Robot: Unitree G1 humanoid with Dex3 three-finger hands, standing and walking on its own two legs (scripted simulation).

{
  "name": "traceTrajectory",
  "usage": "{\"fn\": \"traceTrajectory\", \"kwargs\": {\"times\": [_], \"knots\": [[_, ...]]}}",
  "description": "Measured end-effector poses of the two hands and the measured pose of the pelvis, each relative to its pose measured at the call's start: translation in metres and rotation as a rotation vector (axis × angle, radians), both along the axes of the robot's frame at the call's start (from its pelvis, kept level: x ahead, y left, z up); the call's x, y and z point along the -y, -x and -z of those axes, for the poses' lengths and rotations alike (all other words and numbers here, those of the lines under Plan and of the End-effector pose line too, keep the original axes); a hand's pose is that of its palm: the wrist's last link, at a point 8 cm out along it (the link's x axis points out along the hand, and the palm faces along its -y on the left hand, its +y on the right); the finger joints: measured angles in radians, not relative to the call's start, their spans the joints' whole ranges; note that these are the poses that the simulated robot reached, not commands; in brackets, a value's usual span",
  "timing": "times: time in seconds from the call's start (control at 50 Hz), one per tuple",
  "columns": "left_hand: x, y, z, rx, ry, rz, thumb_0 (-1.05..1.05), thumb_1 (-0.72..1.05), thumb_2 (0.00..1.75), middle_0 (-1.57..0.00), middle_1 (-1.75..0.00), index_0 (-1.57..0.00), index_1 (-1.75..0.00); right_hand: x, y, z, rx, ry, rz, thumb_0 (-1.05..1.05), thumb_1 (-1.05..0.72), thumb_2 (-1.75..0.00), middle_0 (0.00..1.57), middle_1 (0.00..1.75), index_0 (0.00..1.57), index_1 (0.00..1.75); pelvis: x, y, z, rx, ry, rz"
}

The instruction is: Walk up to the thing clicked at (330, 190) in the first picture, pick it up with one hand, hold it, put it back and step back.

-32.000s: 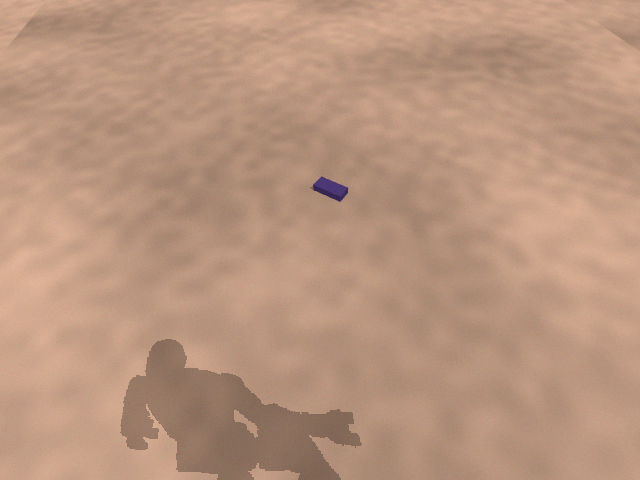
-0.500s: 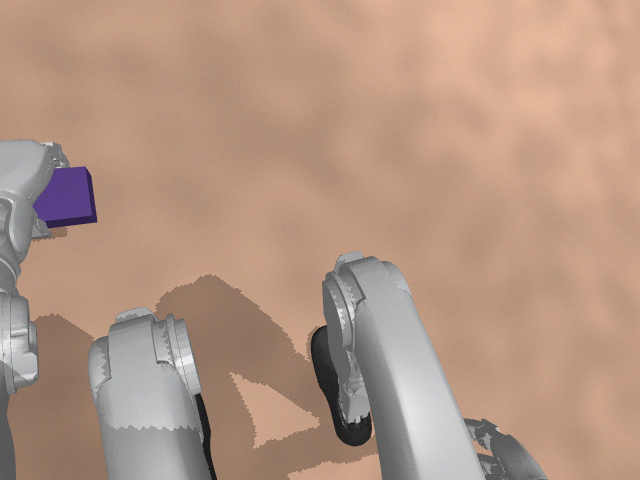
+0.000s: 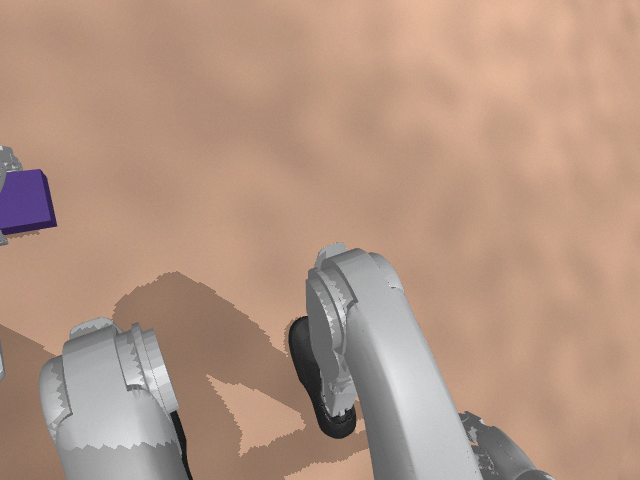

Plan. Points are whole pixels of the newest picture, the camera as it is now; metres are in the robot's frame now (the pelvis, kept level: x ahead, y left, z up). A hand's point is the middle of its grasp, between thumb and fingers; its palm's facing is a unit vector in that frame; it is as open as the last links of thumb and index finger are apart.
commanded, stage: rest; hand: left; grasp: from above
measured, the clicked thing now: out of the picture +0.47 +0.29 -0.25
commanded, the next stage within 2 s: open in 1.00 s
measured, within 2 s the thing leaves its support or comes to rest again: rests again in 0.62 s
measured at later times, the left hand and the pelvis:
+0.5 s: hand out of the picture +0.46 +0.28 -0.25, palm faces -0.49 -0.07 -0.87, open 9.6 cm; pelvis +0.00 +0.01 -0.01, yaw -3 degrees
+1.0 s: hand out of the picture +0.47 +0.27 -0.26, palm faces -0.47 -0.08 -0.88, open 9.6 cm; pelvis +0.00 +0.01 -0.01, yaw -4 degrees
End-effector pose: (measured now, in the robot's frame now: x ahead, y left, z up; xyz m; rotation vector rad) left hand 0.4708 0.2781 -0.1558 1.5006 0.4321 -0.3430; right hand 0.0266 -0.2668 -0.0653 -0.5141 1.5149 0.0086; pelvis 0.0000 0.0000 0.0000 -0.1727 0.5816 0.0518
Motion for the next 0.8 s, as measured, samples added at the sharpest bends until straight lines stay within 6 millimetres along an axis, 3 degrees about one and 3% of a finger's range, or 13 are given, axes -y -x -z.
{"fn": "traceTrajectory", "kwargs": {"times": [0.2, 0.44, 0.8], "knots": [[0.002, -0.003, 0.017, -0.009, 0.014, -0.028, 0.01, 0.12, 0.36, -0.77, -0.39, -0.76, -0.37, -0.008, 0.001, -0.001, -0.009, -0.025, -0.024, 0.00, -0.90, -0.89, 0.20, 0.30, 0.21, 0.30, -0.003, -0.002, 0.003, 0.012, 0.016, 0.009], [-0.008, 0.000, 0.035, -0.017, 0.019, -0.038, 0.01, 0.11, 0.35, -0.78, -0.37, -0.78, -0.36, -0.003, 0.006, -0.011, -0.042, 0.003, -0.074, 0.00, -0.90, -0.89, 0.20, 0.30, 0.21, 0.30, -0.005, 0.000, 0.007, 0.039, 0.038, 0.017], [0.001, -0.003, 0.044, 0.008, 0.028, -0.009, 0.01, 0.12, 0.33, -0.79, -0.36, -0.78, -0.35, -0.015, 0.008, -0.018, -0.027, -0.022, -0.127, 0.00, -0.91, -0.90, 0.20, 0.30, 0.20, 0.30, -0.010, 0.003, 0.009, 0.070, 0.064, 0.027]]}}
